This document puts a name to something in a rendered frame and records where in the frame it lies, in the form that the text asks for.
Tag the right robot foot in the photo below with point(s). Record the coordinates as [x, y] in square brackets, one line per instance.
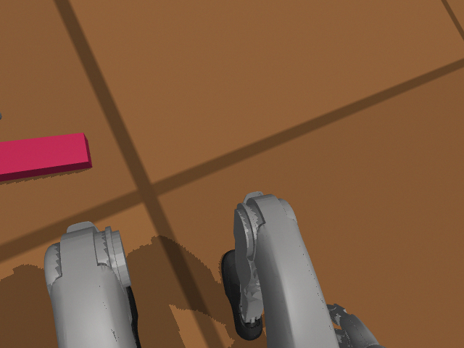
[247, 331]

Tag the left robot foot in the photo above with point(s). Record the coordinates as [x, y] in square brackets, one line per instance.
[134, 314]

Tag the right robot hand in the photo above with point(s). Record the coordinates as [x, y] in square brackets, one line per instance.
[354, 333]

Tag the carton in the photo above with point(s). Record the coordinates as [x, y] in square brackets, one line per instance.
[42, 156]

